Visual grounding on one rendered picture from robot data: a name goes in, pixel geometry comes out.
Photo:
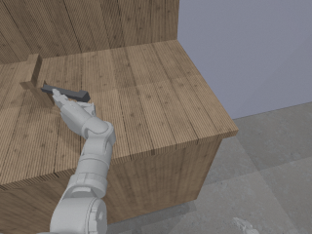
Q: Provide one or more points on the robot left forearm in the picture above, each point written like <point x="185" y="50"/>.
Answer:
<point x="90" y="176"/>

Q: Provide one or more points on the robot right hand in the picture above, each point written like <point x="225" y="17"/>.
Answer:
<point x="244" y="226"/>

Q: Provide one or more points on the counter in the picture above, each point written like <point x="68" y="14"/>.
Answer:
<point x="168" y="122"/>

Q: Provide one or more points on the left robot upper arm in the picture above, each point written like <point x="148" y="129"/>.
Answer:
<point x="84" y="215"/>

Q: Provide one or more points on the tap lever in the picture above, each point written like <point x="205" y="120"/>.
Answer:
<point x="81" y="96"/>

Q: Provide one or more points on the robot left hand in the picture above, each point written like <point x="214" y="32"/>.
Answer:
<point x="74" y="113"/>

